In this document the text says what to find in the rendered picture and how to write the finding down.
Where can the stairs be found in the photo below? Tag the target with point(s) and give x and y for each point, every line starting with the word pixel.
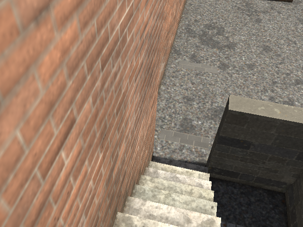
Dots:
pixel 171 194

